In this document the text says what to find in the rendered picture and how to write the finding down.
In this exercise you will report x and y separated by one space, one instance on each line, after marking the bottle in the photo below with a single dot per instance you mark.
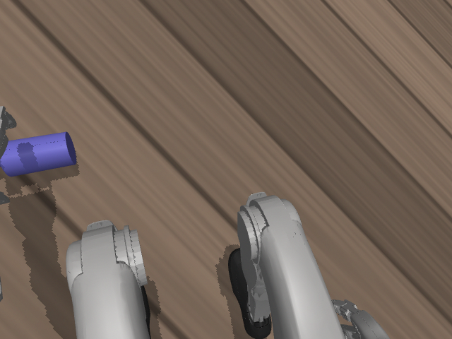
40 153

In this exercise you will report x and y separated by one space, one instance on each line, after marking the right robot hand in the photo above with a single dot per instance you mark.
364 325

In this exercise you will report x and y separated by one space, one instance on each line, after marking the right robot foot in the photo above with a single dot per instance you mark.
257 330

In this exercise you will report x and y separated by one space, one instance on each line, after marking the left robot hand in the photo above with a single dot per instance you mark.
6 122

